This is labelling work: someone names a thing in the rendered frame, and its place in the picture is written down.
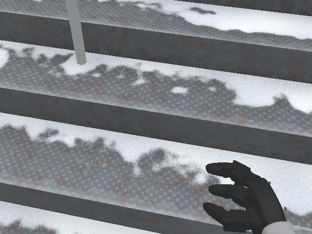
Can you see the robot right hand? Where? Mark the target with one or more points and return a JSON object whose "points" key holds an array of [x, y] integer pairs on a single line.
{"points": [[249, 191]]}

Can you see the robot right forearm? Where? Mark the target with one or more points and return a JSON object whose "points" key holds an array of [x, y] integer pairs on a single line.
{"points": [[279, 227]]}

